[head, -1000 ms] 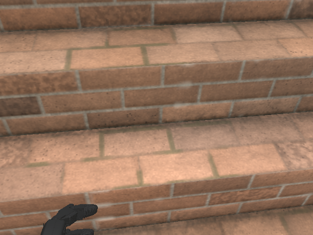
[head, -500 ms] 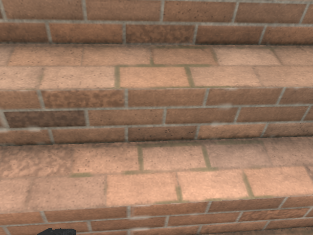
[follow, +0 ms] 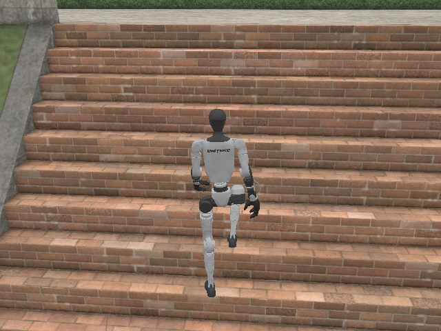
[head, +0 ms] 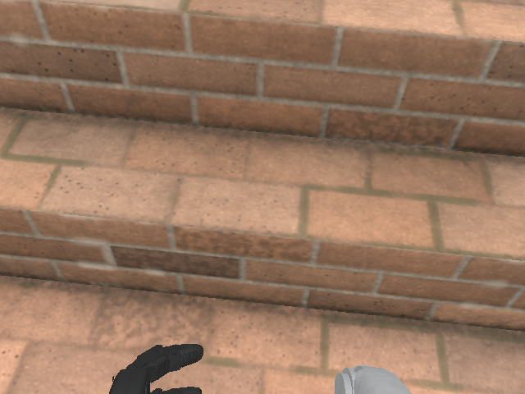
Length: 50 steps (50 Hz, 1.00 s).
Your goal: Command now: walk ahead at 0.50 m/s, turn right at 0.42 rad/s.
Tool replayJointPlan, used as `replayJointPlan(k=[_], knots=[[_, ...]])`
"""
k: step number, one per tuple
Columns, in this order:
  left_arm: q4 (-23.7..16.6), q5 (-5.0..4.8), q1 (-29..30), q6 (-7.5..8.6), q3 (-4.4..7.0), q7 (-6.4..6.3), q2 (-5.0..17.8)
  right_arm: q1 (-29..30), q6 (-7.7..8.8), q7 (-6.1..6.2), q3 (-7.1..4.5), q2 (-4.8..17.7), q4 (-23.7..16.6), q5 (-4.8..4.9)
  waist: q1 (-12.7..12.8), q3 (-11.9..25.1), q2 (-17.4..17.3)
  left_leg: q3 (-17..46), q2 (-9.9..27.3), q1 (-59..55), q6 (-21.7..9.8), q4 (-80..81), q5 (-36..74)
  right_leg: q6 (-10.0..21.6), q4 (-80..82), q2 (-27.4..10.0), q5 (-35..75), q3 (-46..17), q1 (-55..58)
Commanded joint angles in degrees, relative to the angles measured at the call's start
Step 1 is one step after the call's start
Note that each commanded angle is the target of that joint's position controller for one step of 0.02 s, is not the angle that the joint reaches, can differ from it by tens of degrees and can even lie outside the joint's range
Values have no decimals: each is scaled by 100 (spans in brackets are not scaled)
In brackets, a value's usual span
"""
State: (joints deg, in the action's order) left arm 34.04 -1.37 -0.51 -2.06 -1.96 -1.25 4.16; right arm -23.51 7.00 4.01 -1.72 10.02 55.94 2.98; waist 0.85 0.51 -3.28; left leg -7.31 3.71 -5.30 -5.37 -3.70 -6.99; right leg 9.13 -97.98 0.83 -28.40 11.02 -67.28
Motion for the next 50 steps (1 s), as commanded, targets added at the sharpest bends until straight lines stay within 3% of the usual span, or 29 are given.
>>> replayJointPlan(k=[1, 2, 3, 4, 5, 6, 7, 8, 10, 12, 14, 17, 18, 22, 24, 26, 27, 28, 30, 31, 32, 33, 34, 35, 36, 37, 40, 44, 50], knots=[[380, -56, -1530, 109, 239, -1, 952, -60, 226, -166, -311, 1589, -585, 506, 686, 2231, -389, 60, 1286, 978, -958, -2949, 12161, 155, 2532, 947, -344, 548, 5027], [696, -37, -1275, 121, 288, 10, 1007, -697, 258, -289, -247, 1399, -660, 368, 45, 2616, -126, 392, 966, 2012, -622, -3777, 10599, 373, 3037, 914, -176, -210, 6068], [781, 3, -2014, 1, 358, 4, 1054, -626, 399, -432, -258, 1630, -690, 223, 479, 3055, -166, 635, 859, 2325, -680, -4652, 8379, 358, 3793, 747, -187, -1076, 6615], [1200, 117, -2147, -134, 550, 47, 1399, 191, 426, -547, -182, 1140, -952, -150, 615, 2869, 1242, 425, -191, 3151, -559, -6753, 2847, 684, 4761, 435, -281, -2248, 6522], [1329, 314, -1824, -133, 632, 82, 1293, 1253, 426, -607, 97, 129, -1096, -611, 681, 2058, 722, 1001, -840, 4100, -321, -9796, 1269, 1077, 5239, 115, -911, -3346, 5581], [1207, 556, -1055, -131, 572, -82, 1155, 1657, 340, -654, 161, -188, -1749, -721, 163, 1810, 727, 1621, -990, 5240, -326, -11805, 1338, 1139, 6441, -511, -2341, -4848, 4791], [1385, 538, -975, -5, 536, -158, 971, 1960, 209, -677, 225, -269, -2166, -781, -82, 705, 303, 1487, -871, 5660, -328, -11810, 1442, 743, 6944, -804, -3165, -5310, 3566], [1685, 578, -908, 170, 447, -125, 718, 2223, 102, -634, 375, -637, -2522, -823, -364, -19, 431, 1446, -855, 6303, -346, -12558, 1053, 676, 7132, -819, -3036, -5358, 2825], [1903, 463, -734, 383, 348, -10, 505, 1543, -119, -445, 445, -589, -2316, -720, -779, -583, 73, 1318, -609, 6568, -159, -12286, 490, 370, 7213, -639, -2316, -4278, 2227], [1917, 359, -753, 642, 422, 36, 789, 1364, -164, -342, 420, -433, -2295, -691, -859, -593, -47, 1076, -359, 6544, 57, -11604, 823, 483, 7202, -528, -1057, -3411, 2150], [1870, 275, -1100, 767, 516, 26, 1049, 1722, -182, -239, 409, -419, -2342, -482, -509, -336, 444, 565, -387, 6729, 117, -12318, 721, 854, 7429, -738, -418, -3388, 2431], [1934, 188, -1845, 812, 600, -30, 1032, 2422, -183, -185, 418, -540, -2621, -495, -20, -295, 468, 630, -98, 7914, 89, -12521, 474, 895, 7774, -959, -497, -3890, 3865], [2007, 273, -2229, 823, 642, -37, 1008, 2721, -170, -154, 445, -675, -2754, -523, 263, -65, 718, 695, -128, 8629, 27, -13380, -36, 1005, 7888, -1068, -431, -4232, 4712], [1792, 317, -2466, 843, 736, -175, 973, 3377, -94, -243, 532, -826, -3183, -557, 423, -374, 297, 990, 153, 9751, 96, -13002, -536, 815, 7983, -1189, 459, -4014, 5913], [1752, 200, -2601, 795, 770, -228, 981, 3762, -209, -257, 617, -933, -3484, -631, 466, -247, 265, 824, 292, 9157, 175, -11559, -450, 635, 8144, -892, 810, -3603, 5595], [1687, 314, -2469, 741, 833, -347, 1089, 3953, -360, -254, 622, -951, -3727, -604, 448, 136, 877, 550, 269, 8327, 203, -10923, -314, 758, 8392, -854, 2286, -3306, 5540], [1523, 248, -2230, 639, 948, -453, 1432, 3691, -441, -248, 766, -1110, -3756, -390, 306, 607, 1281, 553, 233, 6301, -48, -8825, -2138, 674, 9179, -943, 3479, -2679, 4999], [1482, 300, -2025, 557, 1009, -416, 1503, 3245, -539, -215, 736, -1079, -3690, -277, 45, 783, 1599, 403, 49, 4707, -205, -7914, -3170, 578, 9255, -821, 4299, -2392, 4437], [1326, 53, -2076, 721, 980, -147, 1663, 1465, -583, -106, 285, -377, -2962, -58, -504, 2233, 1282, 57, -571, 2423, -127, -6869, -3072, 422, 7754, -855, 8876, -1961, 5516], [886, -116, -1335, 856, 1009, 64, 1654, 310, -395, -47, -82, 490, -2768, -249, -1080, 2997, 440, 2246, 644, 961, -511, -6212, -2455, -156, 5632, -454, 8198, -1871, 4474], [348, -115, -885, 855, 954, 231, 1386, 206, -516, 135, -268, 1164, -2813, -505, -1351, 3391, -1940, 5170, 1788, 550, -1040, -3782, -2182, -502, 3223, 393, 4436, -1740, 3007], [225, 362, -930, 827, 893, 261, 1052, 1233, -618, 144, -266, 980, -2987, -463, -850, 3341, -2080, 6105, 1893, 1311, -1025, -2704, -2901, -680, 424, 520, 2123, -2596, 2502], [-10, 563, -758, 700, 835, 224, 704, 2181, -704, 71, -232, 648, -2900, -380, -292, 2616, -1630, 5163, 1547, 2220, -606, -2855, -4482, -651, -792, 367, 2492, -2800, 1985], [-132, 617, -897, 544, 823, 135, 626, 2738, -764, 82, -167, 337, -2742, -317, 176, 1680, -1249, 4259, 1658, 3147, -466, -3343, -4546, -610, -1115, 222, 2939, -2459, 1758], [-112, 686, -1268, 327, 722, 53, 571, 2695, -763, 82, -67, -101, -2296, -308, 524, 277, -248, 2936, 1335, 4332, -238, -4044, -4188, -612, -505, 97, 3007, -2100, 1722], [28, 727, -1689, 178, 640, 32, 495, 2699, -727, 63, -3, -219, -2104, -428, 761, -37, 146, 2235, 1111, 4912, -165, -4480, -3988, -661, -464, 219, 3081, -1984, 2014], [254, 523, -1995, 44, 613, 25, 573, 2585, -440, -76, -25, -51, -1805, -522, 784, -314, 251, 1373, 1100, 5091, -273, -4464, -3196, -728, -584, 431, 3674, -1680, 2172], [-86, 540, -1355, -39, 620, -117, 638, 2307, -297, -136, -179, 305, -1750, -472, 449, -70, -116, 1856, 1563, 4220, -441, -4050, -3107, -686, -702, 295, 3608, -1840, 1628], [-169, 529, -1293, -131, 725, -63, 821, 2385, -280, -37, -283, 601, -1961, -499, 323, 145, -307, 1994, 1906, 3984, -408, -4192, -3578, -725, 50, 68, 3490, -1878, 2127]])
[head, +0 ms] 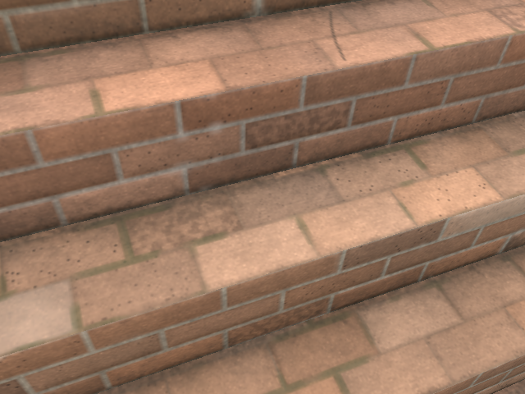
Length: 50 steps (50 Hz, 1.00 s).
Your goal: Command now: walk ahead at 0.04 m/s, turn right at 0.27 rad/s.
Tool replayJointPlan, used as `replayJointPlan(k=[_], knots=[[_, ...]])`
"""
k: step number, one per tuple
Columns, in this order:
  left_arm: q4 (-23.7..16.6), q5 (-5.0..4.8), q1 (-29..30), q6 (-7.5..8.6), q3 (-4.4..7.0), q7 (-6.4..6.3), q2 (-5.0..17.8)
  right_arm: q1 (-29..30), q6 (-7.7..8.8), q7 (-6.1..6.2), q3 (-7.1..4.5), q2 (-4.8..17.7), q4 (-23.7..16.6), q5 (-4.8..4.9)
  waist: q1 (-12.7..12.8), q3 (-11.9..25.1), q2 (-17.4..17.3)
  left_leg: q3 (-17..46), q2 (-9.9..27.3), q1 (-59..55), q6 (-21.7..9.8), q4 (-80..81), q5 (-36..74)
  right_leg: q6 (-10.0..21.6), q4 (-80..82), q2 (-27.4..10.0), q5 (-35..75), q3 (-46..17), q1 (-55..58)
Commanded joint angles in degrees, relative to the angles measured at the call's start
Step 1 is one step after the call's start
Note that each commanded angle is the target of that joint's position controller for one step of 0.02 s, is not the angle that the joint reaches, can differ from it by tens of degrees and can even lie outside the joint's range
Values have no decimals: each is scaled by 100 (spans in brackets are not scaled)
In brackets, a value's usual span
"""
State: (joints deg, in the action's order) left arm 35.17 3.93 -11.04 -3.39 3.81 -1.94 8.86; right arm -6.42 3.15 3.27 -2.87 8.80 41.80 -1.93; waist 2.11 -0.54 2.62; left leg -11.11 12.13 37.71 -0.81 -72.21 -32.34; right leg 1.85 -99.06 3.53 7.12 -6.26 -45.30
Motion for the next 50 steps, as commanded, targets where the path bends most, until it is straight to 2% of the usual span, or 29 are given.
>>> replayJointPlan(k=[1, 2, 5, 8, 10, 11, 12, 14, 15, 17, 19, 20, 23, 26, 28, 29, 30, 32, 33, 34, 35, 38, 42, 44, 46, 47, 48, 49, 50], knots=[[-246, -15, -296, -5, 149, 25, 338, 703, 101, 41, -178, 764, -568, -21, 186, 253, -951, 2347, 1085, -298, -853, 2560, -1103, 32, 370, -251, -177, -95, 79], [-184, -58, -804, -10, 163, 60, 319, 976, 139, 59, -247, 974, -542, -36, 467, 462, -1431, 2444, 1287, -698, -946, 2358, -722, 8, 525, -375, -411, -219, 126], [50, -183, -1310, 64, 148, 186, 429, 875, 48, 124, -134, 735, -502, -177, 650, 762, -1189, 1411, 765, -879, -341, 1746, -85, 323, 4449, -1014, -449, 630, 1582], [620, -357, -2186, 317, 79, 149, 252, 773, -144, 358, -70, 470, -549, 28, 784, 1045, -1010, 1030, 635, -1143, -92, 619, 1914, 563, 7916, -1225, 2251, 1300, 3534], [1055, -425, -2614, 606, -100, 192, -8, 473, -390, 316, -40, -1, -512, 99, 880, 760, 405, -72, -41, -1233, -183, -1930, 1781, 316, 9649, -980, 2869, 1242, 3924], [916, -161, -1840, 782, -325, 241, 112, 102, -588, 10, -42, -567, -389, 268, -66, 577, 1456, -33, -564, 532, 8, -4508, -925, -276, 6999, -1225, 5557, 293, 3748], [922, -116, -2102, 895, -169, 206, 874, -326, -580, -111, -29, -758, -507, 259, -110, 864, 2457, 92, -816, 1255, 403, -5847, -1174, -282, 7369, -1424, 7893, -241, 4022], [550, 10, -1495, 761, -200, -44, 876, 628, -580, -138, 115, -782, -909, 133, -226, 757, 934, 584, -996, 2530, 338, -7086, 148, 956, 7297, -1731, 5003, -899, 4276], [666, -159, -1522, 721, -177, -26, 768, 844, -518, -201, 187, -562, -1027, -158, -155, 427, -11, 873, -879, 3045, 235, -6417, 1122, 572, 6809, -1384, 3329, -731, 4260], [418, -409, -1206, 778, -177, -185, 627, 715, -508, -368, 197, -385, -992, -88, -182, 589, -332, 993, -875, 2484, 154, -5502, 2315, 573, 7350, -1668, 1519, -1395, 3962], [531, -480, -1076, 970, -9, -247, 854, 213, -648, -295, 117, -174, -883, 14, -356, 790, 609, 1181, -948, 2050, 183, -5140, 3035, 1279, 8114, -2109, -2611, -2386, 3608], [625, -574, -993, 941, -19, -243, 567, 231, -676, -246, 50, 4, -712, -19, -261, 660, 556, 1082, -1128, 1725, 160, -4667, 3282, 1186, 8257, -1751, -3490, -2317, 3335], [884, -492, -1302, 897, 114, -303, 521, 127, -690, -262, -23, 118, -537, -88, -160, 128, 967, 872, -1404, 710, 18, -2310, 3156, 974, 8427, -1467, -4509, -2086, 2833], [1003, -291, -1495, 616, 278, -425, 728, 167, -553, -268, 23, 144, -444, 198, -65, -41, 1354, 636, -1640, -334, -164, 1701, 447, 979, 8703, -1254, -5710, -1838, 2827], [1075, -177, -1649, 227, 279, -459, 497, -154, -671, -36, 3, 123, -242, 344, -61, -251, 1716, 296, -1725, -1483, -310, 4361, -460, 995, 8249, -779, -5591, -1312, 2738], [991, -176, -1633, 151, 296, -480, 579, -463, -693, 53, -40, 151, 36, 336, -89, -32, 1408, 570, -1365, -2403, -566, 4878, 323, 1034, 7964, -1029, -5469, -1601, 2337], [1237, -275, -1965, 159, 323, -355, 544, -951, -676, 91, -47, 215, 387, 317, -70, 65, 251, -57, -1900, -2749, -578, 5220, 143, 1096, 7273, -695, -5582, -1121, 2006], [736, -424, -409, 332, 128, -84, -131, -1839, -440, -7, 143, -281, 810, 195, -904, 410, -1551, 1824, -628, -4036, -1067, 4322, 689, 647, 2602, 453, -4103, -34, -478], [81, -442, 53, 345, 96, -116, -74, -967, -266, -18, -66, 618, 450, 34, -212, -244, -2793, 4533, 765, -2299, -1749, 5955, -2135, 335, 1074, 107, -2606, -132, -1663], [-101, -266, 274, 302, 83, -187, 80, -57, -205, 69, 32, 293, 124, 142, 41, -774, -2146, 4775, 967, -1439, -1797, 6111, -1835, 19, -390, -75, -1655, -463, -1990], [69, -95, -261, 265, 21, -77, 161, -10, -195, 80, 19, 217, 80, 89, 297, -684, -815, 3617, 437, -1072, -1550, 5583, -974, -264, -489, -43, -1383, -315, -1629], [167, -45, -809, 229, -19, 132, 404, -566, 68, 111, -138, 826, 185, 70, 344, -218, 163, 2562, -103, -1189, -1270, 4988, -781, -401, 128, -186, -1218, -60, -995], [22, -48, -254, 212, -77, 213, 228, -1082, 172, -5, -300, 848, 338, 17, 7, 32, -346, 2653, -38, -2008, -1323, 4474, -732, -331, 611, -427, -674, 116, -1332], [146, -47, -349, 240, 3, 190, 429, -1383, 194, -60, -347, 795, 355, -45, -110, 251, -523, 2713, -30, -2263, -1412, 4206, -820, -343, 889, -540, -678, 408, -982], [112, -29, -391, 232, 34, 219, 533, -1113, 243, -22, -373, 751, 213, -137, -54, 144, -789, 2772, 21, -1781, -1458, 3892, -1257, -315, 1100, -693, -822, 368, -562], [-70, 112, -113, 181, 18, 220, 608, -288, 268, -7, -281, 503, -138, -276, 95, -13, -586, 2421, -57, -956, -1268, 3078, -562, -376, 1041, -633, -715, 537, -132], [267, -77, -781, 216, 12, 283, 465, -471, 267, -28, -321, 710, -5, -140, 241, 387, -721, 2659, 7, -864, -1390, 3143, -1430, -189, 1087, -613, -516, 475, 344], [14, 19, -463, 178, 12, 263, 629, 357, 304, -30, -243, 511, -386, -269, 341, 83, -572, 2479, -28, -41, -1201, 2367, -783, -190, 1021, -587, -491, 609, 624], [244, -78, -1042, 235, -35, 304, 463, 145, 260, -48, -284, 747, -266, -131, 444, 429, -747, 2712, -82, -56, -1273, 2422, -1653, -21, 1460, -633, -669, 607, 984]])
Over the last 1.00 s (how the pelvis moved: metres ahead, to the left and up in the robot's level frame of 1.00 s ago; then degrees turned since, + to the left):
0.24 0.08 0.30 -28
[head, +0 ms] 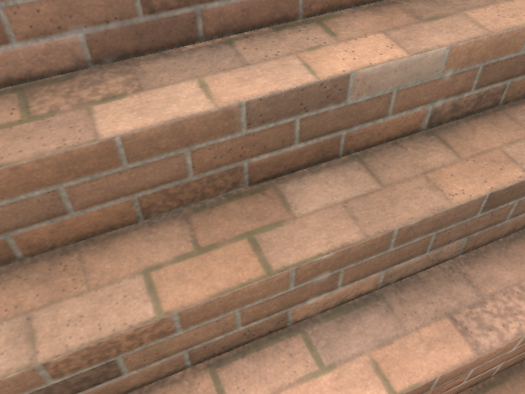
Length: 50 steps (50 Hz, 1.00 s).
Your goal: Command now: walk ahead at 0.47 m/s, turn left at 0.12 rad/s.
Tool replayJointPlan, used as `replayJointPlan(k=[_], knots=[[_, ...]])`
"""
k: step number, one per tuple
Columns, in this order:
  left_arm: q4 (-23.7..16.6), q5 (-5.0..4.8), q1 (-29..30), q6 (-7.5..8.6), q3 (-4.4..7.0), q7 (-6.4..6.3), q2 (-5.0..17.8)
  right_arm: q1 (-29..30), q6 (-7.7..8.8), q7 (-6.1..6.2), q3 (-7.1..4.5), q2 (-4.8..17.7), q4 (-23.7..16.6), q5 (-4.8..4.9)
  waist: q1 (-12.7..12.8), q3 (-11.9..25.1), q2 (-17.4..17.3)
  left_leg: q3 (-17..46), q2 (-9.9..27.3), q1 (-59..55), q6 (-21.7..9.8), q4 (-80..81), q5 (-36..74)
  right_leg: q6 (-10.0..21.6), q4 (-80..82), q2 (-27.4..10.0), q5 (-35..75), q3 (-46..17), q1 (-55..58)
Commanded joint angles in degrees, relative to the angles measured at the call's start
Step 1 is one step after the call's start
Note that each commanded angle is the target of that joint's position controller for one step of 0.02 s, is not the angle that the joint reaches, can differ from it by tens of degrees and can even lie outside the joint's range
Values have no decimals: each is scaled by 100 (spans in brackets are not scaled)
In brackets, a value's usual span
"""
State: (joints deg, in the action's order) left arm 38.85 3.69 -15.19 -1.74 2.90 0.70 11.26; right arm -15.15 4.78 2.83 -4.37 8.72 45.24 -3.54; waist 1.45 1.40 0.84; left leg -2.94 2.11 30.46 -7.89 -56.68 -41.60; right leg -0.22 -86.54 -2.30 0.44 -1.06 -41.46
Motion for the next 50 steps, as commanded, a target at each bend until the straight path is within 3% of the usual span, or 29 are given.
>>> replayJointPlan(k=[1, 2, 3, 4, 6, 7, 8, 9, 10, 11, 12, 13, 16, 20, 25, 26, 27, 28, 29, 30, 31, 32, 33, 34, 37, 40, 44, 47, 50], knots=[[-357, 22, -430, 31, 49, 38, 405, 1645, 117, 24, -50, 545, -901, -144, 631, -164, -331, 1429, 677, 1246, -163, 43, 45, 190, 1398, -112, -306, 272, 995], [75, -150, -1574, 84, 1, 70, 259, 1552, -5, 61, -104, 751, -814, -55, 969, 236, -519, 1101, 237, 1678, -10, -217, -731, 393, 2843, 12, -860, 704, 2296], [181, -134, -1729, 99, -56, 45, 232, 2161, -71, 206, 8, 257, -1135, -134, 1049, -301, -10, 209, -262, 2355, 338, -1430, 391, 402, 4756, 72, 173, 1418, 3088], [533, -294, -2125, 187, -134, 40, 15, 1703, -221, 309, 33, 277, -1056, 61, 1055, -184, -66, -72, -730, 2429, 257, -1874, 40, 534, 6279, 195, 1184, 2012, 3867], [664, -454, -1323, 430, -391, -39, -477, 628, -376, 398, 251, -544, -1055, 137, 321, -389, 797, 482, -1693, 2131, -190, -5704, 318, 597, 8397, -797, 3208, 562, 3354], [645, -83, -701, 570, -522, -94, -324, 611, -377, 303, 366, -1189, -1362, 201, -413, -378, 601, 1179, -1748, 2875, -39, -8481, 728, 77, 7634, -792, 3699, 422, 3288], [706, 378, -1238, 817, -342, -26, 722, 220, -211, 228, 408, -1369, -1646, 433, -964, 244, 788, 872, -1203, 4597, 466, -9604, 817, -288, 5168, -1727, 8474, -353, 4964], [887, 400, -1708, 816, -60, 54, 1116, 286, -138, 286, 458, -849, -1664, 355, -765, 515, 695, 411, -1003, 5749, 433, -10075, 1185, 119, 5109, -2104, 7967, -512, 5951], [919, 44, -2495, 812, -151, -65, 392, 1926, 47, 231, 618, -1077, -1890, -83, 253, 464, 271, 417, -303, 5932, 384, -9590, 2020, -11, 5505, -1739, 5229, -1395, 5456], [705, -9, -1717, 999, 149, -273, 1096, 2364, -141, 83, 479, -458, -2275, -64, 28, 617, 1006, 1094, 231, 5736, 435, -8805, 2875, 475, 7322, -2867, -565, -2815, 4647], [806, -93, -1362, 1131, 101, -357, 803, 2971, -319, -38, 267, 155, -2290, -26, 160, -86, 21, 1402, 209, 5938, 460, -8922, 3300, 567, 7951, -2811, -2013, -2623, 4263], [828, -67, -1180, 1169, 31, -424, 653, 2848, -522, -158, 107, 501, -2114, 36, 90, -641, -31, 1530, -155, 5649, 511, -9432, 3418, 709, 7971, -2631, -1553, -2061, 3773], [912, -53, -1459, 1158, -26, -369, 414, 2754, -749, -90, 235, 71, -1955, 110, 85, -1114, -673, 913, -286, 5332, 349, -8362, 3136, 517, 7810, -1740, -696, -555, 3429], [1343, -11, -2216, 1091, 16, -463, 326, 2843, -765, -102, 391, -354, -1951, 161, 224, -694, -69, 393, -321, 5347, 179, -7390, 2638, 538, 7789, -1343, -6, 277, 4455], [1556, 60, -2340, 987, 100, -485, 428, 2804, -773, -88, 413, -288, -2124, 219, -32, -117, 370, 81, -384, 5189, -29, -6436, 1743, 778, 7698, -1386, 2457, 1014, 5779], [1421, -79, -1858, 986, 58, -540, 514, 2665, -799, -99, 566, -377, -2178, 282, -398, -59, 546, 143, -189, 4247, -284, -5074, 1105, 687, 7776, -1355, 3821, 1534, 5358], [1123, -341, -1028, 904, 15, -498, 647, 1829, -876, -73, 544, 6, -1898, 546, -942, 382, 423, -1148, -829, 1572, -241, -3185, -199, 863, 7779, -1127, 7247, 1977, 3945], [1096, -419, -1335, 855, 59, -532, 845, 1565, -971, 47, 429, 252, -1843, 614, -823, 578, 704, -1410, -1253, 714, -195, -2523, -1232, 1090, 7024, -1297, 8970, 1671, 3956], [1048, -661, -2021, 817, -99, -690, 494, 2499, -912, -38, 508, 192, -1748, 557, 52, 924, 244, -991, -1420, -687, -525, -2367, -138, 487, 6326, -1177, 9956, 1372, 2924], [888, -736, -1764, 917, 74, -502, 1405, 802, -944, 43, 396, 230, -1372, 567, -476, 1661, 1706, -793, -1522, -1222, -350, -1983, -333, 1032, 5245, -1729, 10426, 1206, 3304], [495, -887, -1041, 975, 209, -269, 1876, -166, -907, 49, 246, 656, -1135, 360, -951, 2313, 1369, -186, -1510, -2031, -319, -1453, -17, 1340, 4126, -1728, 9587, 1000, 3154], [111, -744, 34, 993, 184, -49, 1691, -776, -857, 71, 74, 911, -808, 336, -1386, 2450, 549, 515, -1495, -2607, -375, -474, 777, 1361, 2937, -1088, 6695, 993, 2193], [-331, -358, 1031, 934, -77, 109, 714, -373, -873, 149, -76, 1061, -664, 248, -1254, 1981, -793, 1829, -1177, -2426, -863, 778, 376, 1216, 964, 160, 741, 822, 617], [-662, -82, 1236, 913, -292, 270, -60, 499, -921, 104, -149, 1187, -844, 8, -711, 1331, -861, 3999, -388, -1165, -1380, 1823, -1527, 916, -1556, 806, -170, -75, -389], [-1135, 249, 881, 756, -456, 176, -696, 946, -585, 48, 136, 460, -392, 110, 295, -448, -370, 4463, -20, 1400, -791, 2655, -1327, 629, -3749, 632, -413, -546, -1493], [-853, 60, 389, 598, -590, -74, -742, 674, -234, -57, 302, 236, 106, 180, 672, -703, -91, 2969, -121, 1523, -549, 2733, 125, 284, -3402, 259, -127, -347, -1965], [-848, -188, 1104, 410, -572, -203, -483, 51, -28, -33, 260, 433, 252, 266, 189, -621, -198, 3074, -78, 1269, -1120, 3083, 173, -30, -3170, 171, 46, 177, -2235], [-974, -1, 1791, 514, -487, -144, -575, -481, 152, -64, -39, 771, 284, 282, -439, -87, -337, 3827, 139, -703, -1232, 3460, 446, 230, -3937, 94, -259, 117, -3313], [-1284, 40, 2741, 611, -653, -102, -986, -1488, 260, -54, -76, 483, 563, 246, -978, -480, -432, 4297, 614, -2876, -1240, 3785, 929, 361, -4733, -2, -1181, -97, -5357]])
Over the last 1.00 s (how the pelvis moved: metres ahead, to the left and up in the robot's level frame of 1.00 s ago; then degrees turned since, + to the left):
-0.19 -0.17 -0.17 -2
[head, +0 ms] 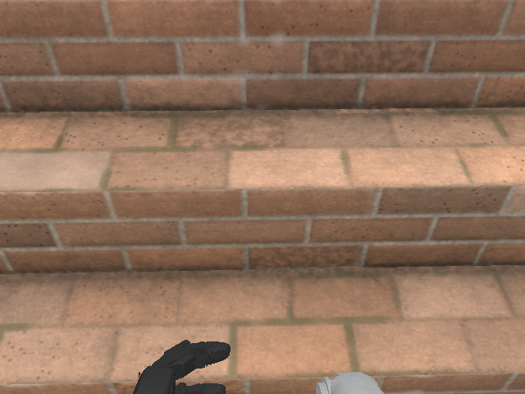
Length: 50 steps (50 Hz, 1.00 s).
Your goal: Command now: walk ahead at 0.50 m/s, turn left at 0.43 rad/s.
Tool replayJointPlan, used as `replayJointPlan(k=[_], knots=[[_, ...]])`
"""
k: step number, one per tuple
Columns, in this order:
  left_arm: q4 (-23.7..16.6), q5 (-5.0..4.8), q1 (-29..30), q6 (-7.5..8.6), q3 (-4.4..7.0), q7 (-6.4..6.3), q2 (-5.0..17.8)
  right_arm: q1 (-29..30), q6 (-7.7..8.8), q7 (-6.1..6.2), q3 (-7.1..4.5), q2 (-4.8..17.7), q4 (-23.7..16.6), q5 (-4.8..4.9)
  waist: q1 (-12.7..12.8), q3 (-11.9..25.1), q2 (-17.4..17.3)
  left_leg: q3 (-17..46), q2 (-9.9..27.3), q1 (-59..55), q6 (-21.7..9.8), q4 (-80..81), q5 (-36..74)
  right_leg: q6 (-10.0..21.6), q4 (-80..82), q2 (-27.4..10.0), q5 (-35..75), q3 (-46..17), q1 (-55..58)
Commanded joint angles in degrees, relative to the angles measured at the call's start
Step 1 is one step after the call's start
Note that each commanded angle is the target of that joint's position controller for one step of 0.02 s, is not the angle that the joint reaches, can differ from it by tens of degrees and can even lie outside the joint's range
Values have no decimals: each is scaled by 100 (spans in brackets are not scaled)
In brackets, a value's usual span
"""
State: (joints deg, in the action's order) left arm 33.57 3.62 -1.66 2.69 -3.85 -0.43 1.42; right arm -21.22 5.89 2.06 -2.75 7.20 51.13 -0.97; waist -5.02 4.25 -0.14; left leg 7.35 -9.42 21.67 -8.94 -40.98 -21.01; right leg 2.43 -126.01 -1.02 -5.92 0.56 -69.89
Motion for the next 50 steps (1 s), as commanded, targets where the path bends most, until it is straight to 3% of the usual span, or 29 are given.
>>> replayJointPlan(k=[1, 7, 8, 9, 10, 11, 12, 13, 14, 15, 16, 17, 18, 20, 22, 23, 25, 26, 29, 32, 36, 41, 44, 45, 46, 47, 48, 49, 50], knots=[[-808, 42, 1469, 187, 40, 25, 46, -982, 167, 49, -255, 603, -4, -7, -358, -738, -335, 3161, 1867, -2371, -1109, 2273, -971, 100, -803, -179, -812, -324, -2744], [-1509, -100, 2428, -112, -38, 2, 0, -1117, 235, 247, -291, 651, 120, 42, -315, -884, -358, 2013, 1950, -1662, -889, 3419, 416, -10, 920, -499, -1441, 83, -1811], [-1558, -206, 2350, -185, -194, 61, -130, -961, 199, 323, -299, 740, 62, 210, -268, -586, -525, 1408, 1957, -1039, -812, 4352, 1409, 225, 2828, -588, -1934, 405, 7], [-1437, -330, 1873, -242, -235, 78, -363, -609, 112, 334, -281, 619, 117, 196, 69, -229, -969, 612, 1855, 103, -783, 4669, 2342, 579, 3761, -438, -2505, 658, 2351], [-1019, -431, 938, -243, -42, 59, 82, -370, 163, 248, -236, 845, -148, 317, 360, 464, -886, 167, 1804, 175, -755, 4044, 5567, 584, 4361, 102, -3291, 940, 4202], [-494, -511, -771, -228, 343, -30, 622, -255, 329, 99, -349, 1233, -193, 336, 1116, 1591, -1040, 180, 2003, -464, -662, 2722, 9508, 502, 4370, 463, -2913, 1061, 5668], [-402, -551, -1545, -230, 619, -139, 1282, 48, 512, -74, -536, 1774, -194, 472, 1700, 2194, -982, 180, 2056, -1081, -521, 1178, 10396, 488, 5869, 437, -2636, 539, 6057], [-4, -410, -1254, 31, 768, -113, 1607, -792, 560, -247, -465, 1299, -252, 628, 848, 3058, 320, 830, 1466, 665, -173, -687, 8900, 965, 6589, -411, -3454, -1401, 7993], [177, -226, -2501, -181, 897, -281, 1970, -177, 604, -491, -401, 1175, -345, 434, 1711, 3605, 1792, 511, 607, 1038, 10, -2753, 4891, 1114, 8791, -1314, -4949, -4090, 7812], [396, -399, -1749, -326, 983, -304, 1965, 228, 564, -534, -362, 724, -649, -71, 1313, 3162, 2050, 1084, 36, 1850, 146, -5492, 2979, 1082, 9838, -1278, -5940, -5354, 6928], [568, -475, -1001, -350, 956, -193, 1766, 597, 515, -511, -240, 210, -1041, -316, 865, 2388, 1366, 883, 7, 2606, 230, -7332, 2819, 869, 9843, -1316, -5971, -4973, 6056], [1013, -376, -729, -297, 916, -235, 1473, 1059, 401, -475, -102, -34, -1300, -406, 598, 1112, 486, 594, 149, 3422, 86, -7502, 3080, 638, 9253, -1226, -5502, -3862, 5256], [1434, -278, -564, -221, 795, -249, 1090, 1077, 243, -462, 82, -365, -1424, -450, 139, 237, 122, 591, 199, 3641, 24, -7603, 3115, 597, 9017, -1082, -4899, -3150, 4210], [1927, -226, -446, -8, 558, -126, 338, 613, 32, -320, 273, -555, -1270, -257, -276, -495, 283, 537, 213, 3859, 27, -8317, 2753, 520, 9152, -870, -3677, -1947, 3221], [2300, -278, -821, 177, 525, -47, 307, 613, -110, -229, 351, -596, -1185, -43, -245, -897, 211, 471, 239, 4364, 124, -8239, 2695, 605, 9485, -927, -2658, -1342, 3079], [2399, -292, -1017, 242, 542, -17, 451, 716, -154, -159, 403, -631, -1258, -29, -247, -941, 216, 450, 363, 4568, 182, -8038, 2567, 596, 9669, -992, -2354, -1188, 3213], [2306, -327, -1020, 319, 605, -70, 815, 900, -185, -123, 331, -259, -1364, 48, -231, -917, 88, 223, 570, 4396, 355, -7556, 2634, 719, 10193, -1157, -2253, -1219, 3136], [2281, -273, -1214, 391, 680, -100, 1030, 827, -190, -103, 276, -141, -1258, 54, -168, -502, 283, -193, 598, 4344, 319, -8234, 2551, 1071, 10422, -1362, -2345, -1406, 3441], [2230, -328, -1491, 548, 810, -172, 1282, 1234, -307, -91, 173, 58, -1314, -22, 42, -530, -33, -495, 1125, 4695, 344, -7955, 2398, 1105, 10822, -1419, -2598, -1413, 4301], [2380, -246, -2247, 628, 942, -199, 1331, 2127, -314, -114, 174, -149, -1517, -93, 550, -494, 345, -714, 1370, 5706, 246, -8550, 1892, 1278, 11151, -1735, -2746, -1764, 5775], [2456, -135, -3008, 689, 925, -231, 1061, 3295, -207, -154, 297, -410, -2126, -53, 1013, -781, 530, -482, 1741, 7383, 181, -9131, 534, 1310, 11642, -2135, -2522, -1816, 7410], [2258, -66, -2873, 697, 901, -350, 1016, 3581, -264, -256, 304, -374, -2585, 22, 982, -856, 505, -480, 2169, 7234, 305, -8306, -44, 1078, 12064, -2152, -1637, -994, 7224], [2225, -202, -2692, 593, 938, -362, 1063, 3849, -333, -325, 456, -542, -3110, -21, 1008, -649, 1082, -601, 2483, 5607, 65, -6207, -37, 894, 12723, -1693, -679, -374, 6611], [1959, -451, -2232, 535, 982, -285, 1391, 3547, -421, -366, 625, -621, -3082, 95, 937, -312, 899, -1270, 2130, 3117, -82, -4129, -1371, 954, 13399, -1400, -94, 79, 5282], [1914, -452, -2216, 494, 999, -195, 1476, 2966, -469, -272, 470, -424, -2800, 238, 853, 25, 1031, -1462, 1740, 1481, -53, -3488, -1398, 1238, 12957, -1279, 1312, 156, 5080], [2070, -451, -2603, 534, 1002, -95, 1688, 1935, -573, -176, 231, -138, -2259, 316, 631, 931, 733, -2347, 1013, 206, 82, -3238, -1259, 1334, 11981, -1365, 4303, 244, 5690], [1963, -495, -2466, 670, 990, 191, 1872, 421, -467, -80, -2, 366, -1967, 130, -194, 2045, 808, -1190, 987, -1355, -75, -3459, -890, 970, 10014, -1258, 6743, 145, 5336], [1383, -636, -1547, 789, 1067, 377, 1955, -578, -394, 13, -288, 1141, -1870, -111, -935, 2686, -454, 1657, 2557, -2243, -140, -1404, -2106, 530, 7458, -483, 5319, 126, 4011], [1097, -524, -1171, 833, 1085, 481, 1597, -941, -529, 67, -488, 1839, -1727, -152, -1230, 2874, -2097, 3948, 3081, -2247, 59, 1434, -2969, 277, 5024, 427, 704, -711, 3095]])
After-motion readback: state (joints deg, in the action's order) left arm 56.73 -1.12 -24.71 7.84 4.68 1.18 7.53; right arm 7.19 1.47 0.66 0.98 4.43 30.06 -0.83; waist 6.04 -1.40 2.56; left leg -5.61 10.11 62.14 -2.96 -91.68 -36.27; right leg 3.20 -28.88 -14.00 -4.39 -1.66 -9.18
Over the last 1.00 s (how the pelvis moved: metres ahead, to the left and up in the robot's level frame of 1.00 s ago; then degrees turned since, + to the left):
0.13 -0.02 0.04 29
